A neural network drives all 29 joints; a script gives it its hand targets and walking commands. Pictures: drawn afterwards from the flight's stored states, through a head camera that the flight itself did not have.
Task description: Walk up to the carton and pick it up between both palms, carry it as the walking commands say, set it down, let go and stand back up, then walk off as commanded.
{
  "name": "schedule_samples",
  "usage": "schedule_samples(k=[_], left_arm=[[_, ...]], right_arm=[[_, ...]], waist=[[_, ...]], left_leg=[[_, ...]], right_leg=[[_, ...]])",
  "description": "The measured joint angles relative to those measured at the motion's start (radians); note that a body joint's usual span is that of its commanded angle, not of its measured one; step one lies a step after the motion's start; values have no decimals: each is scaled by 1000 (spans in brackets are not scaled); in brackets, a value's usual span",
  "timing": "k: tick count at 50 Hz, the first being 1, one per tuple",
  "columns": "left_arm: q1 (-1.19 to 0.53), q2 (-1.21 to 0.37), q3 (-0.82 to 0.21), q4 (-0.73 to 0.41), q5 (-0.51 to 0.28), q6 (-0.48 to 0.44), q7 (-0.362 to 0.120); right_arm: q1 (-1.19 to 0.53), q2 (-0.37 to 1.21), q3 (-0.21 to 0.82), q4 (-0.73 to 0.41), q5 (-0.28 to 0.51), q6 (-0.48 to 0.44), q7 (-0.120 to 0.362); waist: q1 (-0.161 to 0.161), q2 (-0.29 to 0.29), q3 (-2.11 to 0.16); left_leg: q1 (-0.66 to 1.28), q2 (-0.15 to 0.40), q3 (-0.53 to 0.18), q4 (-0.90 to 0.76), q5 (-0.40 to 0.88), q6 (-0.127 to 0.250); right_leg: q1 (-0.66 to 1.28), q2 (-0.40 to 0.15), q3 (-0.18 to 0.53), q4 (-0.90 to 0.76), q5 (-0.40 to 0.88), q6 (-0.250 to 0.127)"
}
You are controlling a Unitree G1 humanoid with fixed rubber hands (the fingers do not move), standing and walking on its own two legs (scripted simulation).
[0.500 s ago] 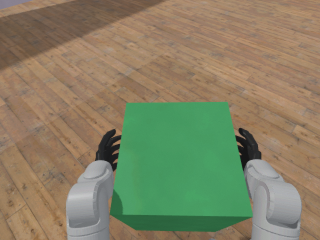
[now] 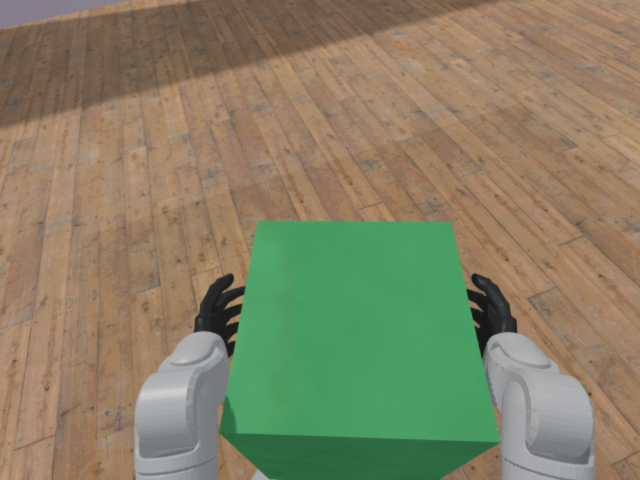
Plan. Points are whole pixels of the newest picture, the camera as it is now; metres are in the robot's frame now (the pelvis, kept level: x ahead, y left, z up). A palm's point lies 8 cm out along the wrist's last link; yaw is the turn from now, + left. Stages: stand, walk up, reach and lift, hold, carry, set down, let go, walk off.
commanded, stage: carry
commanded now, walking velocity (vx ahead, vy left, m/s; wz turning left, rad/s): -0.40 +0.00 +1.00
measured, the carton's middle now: (350, 364) +0.26 -0.01 +0.00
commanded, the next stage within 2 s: none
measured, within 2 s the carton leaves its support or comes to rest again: neither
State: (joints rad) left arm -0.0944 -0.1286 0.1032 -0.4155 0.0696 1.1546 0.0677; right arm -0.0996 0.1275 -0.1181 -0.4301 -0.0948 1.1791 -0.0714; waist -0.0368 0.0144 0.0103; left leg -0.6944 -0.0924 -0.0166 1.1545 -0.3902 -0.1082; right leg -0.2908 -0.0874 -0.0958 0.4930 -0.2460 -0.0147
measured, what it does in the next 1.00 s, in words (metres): walks backwards, turning left: left foot, then right foot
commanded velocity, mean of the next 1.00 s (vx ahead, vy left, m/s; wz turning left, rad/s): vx -0.40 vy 0.00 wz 1.00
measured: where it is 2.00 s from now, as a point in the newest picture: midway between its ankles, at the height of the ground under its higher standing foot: outside the picture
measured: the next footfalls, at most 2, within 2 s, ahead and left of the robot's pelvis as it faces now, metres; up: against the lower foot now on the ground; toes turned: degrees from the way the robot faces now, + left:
left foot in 0.22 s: -0.13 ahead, +0.20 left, +0.00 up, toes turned +17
right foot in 0.58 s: -0.18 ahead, -0.08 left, +0.00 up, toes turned +32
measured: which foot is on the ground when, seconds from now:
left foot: up 0.00-0.20, down 0.22-0.56, up 0.58-0.90, down 0.92-1.00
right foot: down 0.00-0.22, up 0.24-0.56, down 0.58-0.92, up 0.94-1.00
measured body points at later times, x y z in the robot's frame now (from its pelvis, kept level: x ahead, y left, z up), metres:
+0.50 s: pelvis -0.22 +0.02 -0.02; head -0.18 +0.04 +0.43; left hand -0.07 +0.31 +0.05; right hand +0.10 +0.04 +0.05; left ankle -0.17 +0.19 -0.74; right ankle -0.17 -0.11 -0.70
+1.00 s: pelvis -0.42 -0.09 -0.03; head -0.42 -0.06 +0.42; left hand -0.43 +0.23 +0.02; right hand -0.15 +0.09 +0.03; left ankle -0.53 +0.02 -0.74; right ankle -0.25 -0.12 -0.70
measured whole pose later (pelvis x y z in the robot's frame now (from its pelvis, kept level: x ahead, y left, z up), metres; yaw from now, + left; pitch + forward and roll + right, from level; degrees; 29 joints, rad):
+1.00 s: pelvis -0.42 -0.09 -0.03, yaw +59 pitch +2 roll +0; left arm -0.12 -0.13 0.18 -0.37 0.08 1.17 0.05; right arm -0.16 0.13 -0.09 -0.31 -0.09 1.15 -0.09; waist 0.02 -0.04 0.00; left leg -0.44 0.02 -0.07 0.71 -0.33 -0.05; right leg -0.64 -0.21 -0.12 1.04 -0.56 0.08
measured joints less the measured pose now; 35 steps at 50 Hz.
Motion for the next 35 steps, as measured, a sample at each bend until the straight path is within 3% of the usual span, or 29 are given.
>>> schedule_samples(k=[2, 4, 8, 11, 12, 14, 15, 17, 20, 25, 28, 29, 30, 32, 35], left_arm=[[4, 0, 7, -26, 3, 0, -4], [-4, -1, 12, -44, 6, 0, -7], [-39, -3, 17, -44, 22, 10, -12], [-54, -4, 30, -33, 30, 23, -16], [-60, -1, 41, -17, 28, 21, -17], [-44, -3, 65, 15, 21, 23, -20], [-30, -2, 69, 24, 18, 28, -20], [-11, 0, 65, 32, 8, 28, -14], [-5, 2, 50, 10, -12, 10, 4], [-43, -2, 41, -23, -22, -11, 11], [-55, -3, 33, -4, -22, -20, 8], [-54, -4, 28, 7, -21, -27, 7], [-49, -4, 21, 19, -18, -32, 6], [-28, -2, 10, 31, -11, -28, 3], [-1, 0, 10, 9, -6, -16, -4]], right_arm=[[-15, 1, 5, -7, 12, 0, -9], [-33, 2, 2, -15, 23, 0, -17], [-68, 5, -18, -7, 34, 3, -23], [-90, 10, -25, 16, 29, 11, -23], [-92, 11, -19, 37, 24, 2, -22], [-77, 9, 8, 88, 7, -9, -20], [-68, 8, 19, 104, 0, -8, -18], [-51, 6, 27, 110, -7, -4, -14], [-42, 5, 22, 78, -4, -16, -8], [-44, 5, 7, 13, 0, -43, -4], [-42, 5, -5, 0, -4, -39, -3], [-43, 4, -10, 0, -6, -35, -3], [-39, 3, -15, 6, -3, -33, -3], [-12, 2, -11, 13, -2, -28, -3], [-3, 0, 6, 6, 1, -13, -8]], waist=[[-20, -19, 6], [-32, -30, 9], [-30, -48, -1], [-14, -45, -31], [-5, -54, -34], [36, -54, -22], [56, -50, -14], [86, -40, -1], [111, -23, 12], [101, 18, 3], [80, 50, -14], [75, 68, -14], [68, 77, -10], [38, 52, -11], [3, 7, -4]], left_leg=[[41, 29, 9, 81, 13, 1], [115, 67, 17, 21, -8, 1], [284, 116, 42, -253, -73, 32], [410, 132, 38, -546, 58, 53], [377, 124, 24, -532, 44, 55], [305, 121, -12, -461, 37, 62], [286, 121, -32, -460, 54, 64], [258, 111, -72, -490, 114, 63], [212, 81, -126, -543, 198, 70], [154, 34, -213, -659, 350, 57], [152, 6, -267, -768, 457, 35], [149, 0, -278, -783, 459, 18], [121, -12, -250, -711, 317, 2], [22, -28, -107, -378, 54, -5], [-21, 4, -9, 7, 10, 23]], right_leg=[[-14, -42, -20, 8, 14, 9], [-34, -78, -49, 25, 25, 15], [-93, -153, -116, 93, 35, 36], [-176, -207, -158, 199, 23, 62], [-222, -215, -140, 272, -92, 82], [-299, -157, -54, 437, -308, 104], [-326, -123, -25, 514, -322, 103], [-359, -75, 8, 621, -252, 91], [-354, -19, 36, 642, -166, 75], [-228, 82, 64, 441, -220, 54], [-70, 128, 52, 172, -239, 27], [-29, 131, 40, 73, -172, 13], [-34, 118, 30, 60, -97, -5], [-43, 59, 7, 61, -43, -17], [-34, -16, -18, 30, -3, -4]])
